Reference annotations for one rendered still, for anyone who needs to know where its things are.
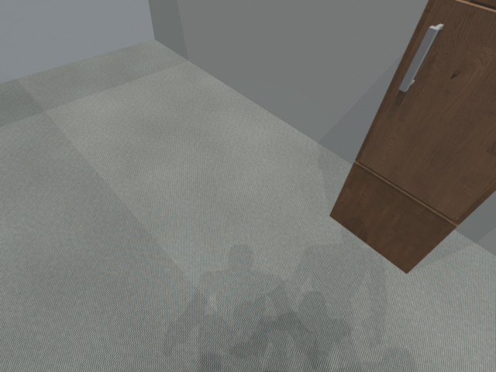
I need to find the handle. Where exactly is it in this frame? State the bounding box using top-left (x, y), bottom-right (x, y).
top-left (399, 24), bottom-right (444, 92)

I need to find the cupboard door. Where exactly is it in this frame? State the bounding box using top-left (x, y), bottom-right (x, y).
top-left (359, 0), bottom-right (496, 221)

